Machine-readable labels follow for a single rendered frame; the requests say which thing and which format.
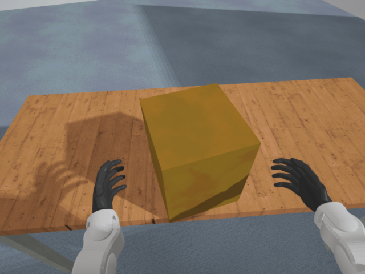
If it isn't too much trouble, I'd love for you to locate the robot right forearm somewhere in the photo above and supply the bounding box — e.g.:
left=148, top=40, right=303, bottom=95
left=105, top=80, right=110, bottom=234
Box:
left=314, top=202, right=365, bottom=274

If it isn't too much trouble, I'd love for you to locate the robot left forearm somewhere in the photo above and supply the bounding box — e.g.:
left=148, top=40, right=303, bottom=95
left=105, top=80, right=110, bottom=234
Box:
left=72, top=209, right=124, bottom=274

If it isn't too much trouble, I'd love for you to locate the table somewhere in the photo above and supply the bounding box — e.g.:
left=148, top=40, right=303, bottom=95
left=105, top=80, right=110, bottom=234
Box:
left=0, top=77, right=365, bottom=273

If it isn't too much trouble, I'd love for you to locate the robot right hand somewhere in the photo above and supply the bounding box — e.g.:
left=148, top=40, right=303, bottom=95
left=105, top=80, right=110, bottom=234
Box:
left=271, top=158, right=332, bottom=212

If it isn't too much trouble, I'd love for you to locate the robot left hand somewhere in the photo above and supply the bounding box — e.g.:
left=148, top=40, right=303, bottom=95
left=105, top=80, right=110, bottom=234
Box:
left=92, top=159, right=127, bottom=213

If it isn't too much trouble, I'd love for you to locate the carton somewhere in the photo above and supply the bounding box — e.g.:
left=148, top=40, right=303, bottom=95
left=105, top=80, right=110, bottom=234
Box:
left=139, top=83, right=261, bottom=223

